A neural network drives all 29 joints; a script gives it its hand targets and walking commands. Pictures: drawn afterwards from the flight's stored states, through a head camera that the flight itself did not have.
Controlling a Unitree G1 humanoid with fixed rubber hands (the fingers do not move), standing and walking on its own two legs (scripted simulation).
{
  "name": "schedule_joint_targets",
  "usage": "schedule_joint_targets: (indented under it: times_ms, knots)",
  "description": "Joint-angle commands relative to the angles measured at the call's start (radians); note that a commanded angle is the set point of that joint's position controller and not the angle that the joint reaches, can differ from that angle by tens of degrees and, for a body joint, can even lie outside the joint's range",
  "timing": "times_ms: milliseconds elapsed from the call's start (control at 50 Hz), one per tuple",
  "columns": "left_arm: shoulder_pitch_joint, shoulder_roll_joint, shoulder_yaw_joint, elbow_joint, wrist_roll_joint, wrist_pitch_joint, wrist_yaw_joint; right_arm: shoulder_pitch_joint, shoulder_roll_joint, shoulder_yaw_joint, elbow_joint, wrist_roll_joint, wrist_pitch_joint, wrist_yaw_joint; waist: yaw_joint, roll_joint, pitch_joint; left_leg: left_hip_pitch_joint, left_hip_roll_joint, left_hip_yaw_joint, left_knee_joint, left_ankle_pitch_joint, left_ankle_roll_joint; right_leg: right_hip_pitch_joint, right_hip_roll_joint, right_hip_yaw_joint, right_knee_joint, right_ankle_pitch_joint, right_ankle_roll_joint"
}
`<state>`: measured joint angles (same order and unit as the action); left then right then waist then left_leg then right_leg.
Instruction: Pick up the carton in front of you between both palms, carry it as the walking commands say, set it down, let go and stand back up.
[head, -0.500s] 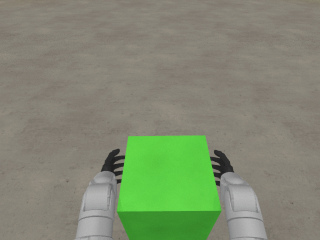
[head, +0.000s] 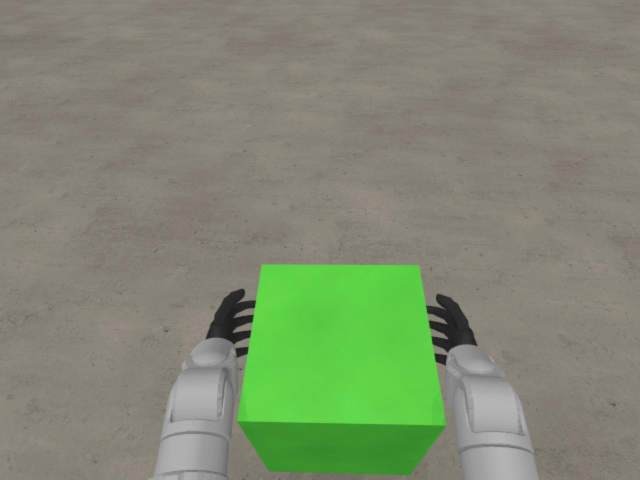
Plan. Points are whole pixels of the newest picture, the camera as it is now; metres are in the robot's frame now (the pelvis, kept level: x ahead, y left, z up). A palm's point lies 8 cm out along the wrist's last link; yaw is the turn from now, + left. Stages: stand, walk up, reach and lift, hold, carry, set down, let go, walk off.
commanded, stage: hold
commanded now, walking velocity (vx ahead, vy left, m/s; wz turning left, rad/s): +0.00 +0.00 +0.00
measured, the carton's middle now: (339, 374) +0.28 -0.01 -0.05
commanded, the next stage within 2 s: set down in 0.08 s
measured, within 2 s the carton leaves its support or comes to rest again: neither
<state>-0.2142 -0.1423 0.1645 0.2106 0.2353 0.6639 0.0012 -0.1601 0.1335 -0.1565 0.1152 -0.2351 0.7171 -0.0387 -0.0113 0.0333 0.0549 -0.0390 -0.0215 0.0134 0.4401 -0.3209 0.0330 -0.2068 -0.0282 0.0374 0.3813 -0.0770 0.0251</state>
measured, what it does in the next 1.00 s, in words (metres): lowers itself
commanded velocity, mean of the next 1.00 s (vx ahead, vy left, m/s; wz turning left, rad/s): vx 0.00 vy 0.00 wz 0.00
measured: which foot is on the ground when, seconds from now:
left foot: down 0.00-1.00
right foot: down 0.00-1.00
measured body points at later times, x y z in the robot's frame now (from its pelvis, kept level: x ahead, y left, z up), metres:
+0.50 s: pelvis -0.03 -0.06 -0.02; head +0.05 -0.06 +0.42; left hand +0.32 +0.15 -0.04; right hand +0.34 -0.16 -0.05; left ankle -0.04 +0.10 -0.74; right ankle +0.07 -0.15 -0.74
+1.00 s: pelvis -0.06 -0.04 -0.15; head +0.17 -0.04 +0.24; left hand +0.38 +0.13 -0.22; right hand +0.38 -0.17 -0.24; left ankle -0.04 +0.10 -0.74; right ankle +0.07 -0.15 -0.74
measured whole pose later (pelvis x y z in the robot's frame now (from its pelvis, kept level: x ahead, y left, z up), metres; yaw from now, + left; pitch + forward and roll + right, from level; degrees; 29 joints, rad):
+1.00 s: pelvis -0.06 -0.04 -0.15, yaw +8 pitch +39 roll +2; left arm -0.78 -0.09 0.45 0.66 0.21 0.22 0.01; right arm -0.70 0.10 -0.44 0.52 -0.26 0.27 -0.04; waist -0.04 0.07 -0.19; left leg -1.47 -0.12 -0.09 1.33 -0.53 -0.03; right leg -1.60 0.05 0.11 1.23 -0.31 0.05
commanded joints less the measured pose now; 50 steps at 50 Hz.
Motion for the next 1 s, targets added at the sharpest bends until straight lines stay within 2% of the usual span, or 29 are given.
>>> schedule_joint_targets:
  times_ms: [0, 60, 120, 180, 220, 260, 320, 380, 420, 460, 520, 600, 680, 720, 780, 880, 980]
  knots:
    - [-0.407, -0.869, -0.495, -0.037, -0.197, -0.047, -0.188, -0.489, 0.865, 0.578, -0.087, 0.247, -0.062, 0.239, 0.016, 0.009, -0.277, -0.113, -0.028, -0.142, -0.128, 0.449, -0.027, 0.329, 0.153, 0.011, 0.039, 0.207, -0.018]
    - [-0.458, -0.89, -0.526, -0.033, -0.227, -0.042, -0.21, -0.463, 0.885, 0.545, -0.035, 0.218, -0.063, 0.228, -0.015, 0.007, -0.269, -0.143, -0.03, -0.141, -0.135, 0.397, -0.042, 0.346, 0.151, 0.01, 0.024, 0.161, -0.027]
    - [-0.54, -0.866, -0.499, 0.023, -0.211, -0.046, -0.238, -0.499, 0.902, 0.48, 0.035, 0.18, -0.063, 0.221, -0.036, 0.005, -0.214, -0.24, -0.035, -0.126, -0.157, 0.213, -0.032, 0.372, 0.146, 0.009, 0.018, 0.089, -0.03]
    - [-0.654, -0.841, -0.415, 0.142, -0.165, -0.079, -0.266, -0.607, 0.944, 0.411, 0.147, 0.149, -0.076, 0.223, -0.03, 0.0, -0.152, -0.365, -0.036, -0.111, -0.167, -0.009, 0.001, 0.39, 0.136, 0.009, 0.029, -0.043, -0.02]
    - [-0.731, -0.836, -0.333, 0.243, -0.12, -0.116, -0.281, -0.698, 0.972, 0.359, 0.235, 0.13, -0.097, 0.23, -0.015, -0.008, -0.143, -0.427, -0.041, -0.1, -0.143, -0.097, 0.022, 0.388, 0.129, 0.015, 0.043, -0.128, -0.013]
    - [-0.785, -0.823, -0.227, 0.348, -0.065, -0.158, -0.289, -0.78, 0.977, 0.298, 0.319, 0.107, -0.124, 0.234, 0.007, -0.022, -0.153, -0.468, -0.049, -0.092, -0.098, -0.127, 0.035, 0.374, 0.12, 0.026, 0.056, -0.19, -0.004]
    - [-0.81, -0.751, -0.046, 0.475, 0.043, -0.213, -0.279, -0.841, 0.917, 0.178, 0.407, 0.041, -0.173, 0.212, 0.031, -0.042, -0.148, -0.522, -0.06, -0.089, -0.018, -0.114, 0.037, 0.306, 0.109, 0.041, 0.081, -0.237, 0.002]
    - [-0.796, -0.653, 0.079, 0.533, 0.124, -0.265, -0.252, -0.827, 0.806, 0.064, 0.452, -0.025, -0.236, 0.179, 0.027, -0.05, -0.156, -0.599, -0.068, -0.091, 0.068, -0.077, 0.027, 0.196, 0.111, 0.046, 0.132, -0.216, 0.002]
    - [-0.787, -0.604, 0.118, 0.547, 0.149, -0.307, -0.242, -0.804, 0.743, 0.015, 0.466, -0.056, -0.288, 0.157, 0.018, -0.052, -0.193, -0.659, -0.077, -0.087, 0.127, -0.044, 0.018, 0.119, 0.115, 0.048, 0.176, -0.164, 0.002]
    - [-0.792, -0.595, 0.114, 0.547, 0.146, -0.362, -0.24, -0.799, 0.725, 0.005, 0.471, -0.07, -0.351, 0.141, 0.01, -0.054, -0.265, -0.726, -0.087, -0.078, 0.184, -0.005, 0.01, 0.06, 0.121, 0.046, 0.23, -0.081, 0.005]
    - [-0.828, -0.634, 0.038, 0.53, 0.102, -0.453, -0.249, -0.831, 0.771, 0.06, 0.475, -0.053, -0.458, 0.124, 0.015, -0.048, -0.418, -0.848, -0.104, -0.065, 0.26, 0.039, -0.004, 0.024, 0.124, 0.05, 0.325, 0.051, 0.008]
    - [-0.908, -0.712, -0.118, 0.502, 0.016, -0.545, -0.255, -0.913, 0.846, 0.201, 0.456, -0.004, -0.563, 0.112, 0.015, -0.025, -0.699, -1.032, -0.131, -0.046, 0.368, 0.059, -0.027, 0.028, 0.122, 0.058, 0.483, 0.195, 0.011]
    - [-0.969, -0.773, -0.266, 0.426, -0.079, -0.564, -0.255, -1.003, 0.885, 0.355, 0.357, 0.053, -0.588, 0.111, 0.002, -0.026, -1.021, -1.165, -0.147, -0.022, 0.484, 0.078, -0.054, 0.03, 0.125, 0.044, 0.623, 0.289, 0.013]
    - [-0.982, -0.807, -0.315, 0.402, -0.109, -0.55, -0.248, -1.027, 0.894, 0.404, 0.328, 0.071, -0.576, 0.116, -0.009, -0.03, -1.121, -1.208, -0.152, -0.017, 0.534, 0.084, -0.063, -0.014, 0.131, 0.02, 0.677, 0.281, 0.012]
    - [-0.986, -0.855, -0.334, 0.417, -0.124, -0.513, -0.241, -1.04, 0.895, 0.418, 0.333, 0.082, -0.541, 0.139, -0.025, -0.034, -1.137, -1.259, -0.155, -0.017, 0.588, 0.051, -0.069, -0.174, 0.145, -0.013, 0.723, 0.17, 0.011]
    - [-1.009, -0.899, -0.28, 0.497, -0.114, -0.448, -0.234, -1.066, 0.874, 0.358, 0.413, 0.073, -0.477, 0.194, -0.044, -0.037, -1.035, -1.35, -0.159, -0.022, 0.644, -0.047, -0.068, -0.462, 0.157, -0.051, 0.78, -0.006, 0.006]
    - [-1.06, -0.891, -0.237, 0.538, -0.108, -0.438, -0.205, -1.099, 0.839, 0.279, 0.49, 0.064, -0.464, 0.225, -0.059, -0.023, -1.019, -1.417, -0.165, -0.021, 0.716, -0.041, -0.074, -0.656, 0.162, -0.07, 0.859, -0.02, 0.001]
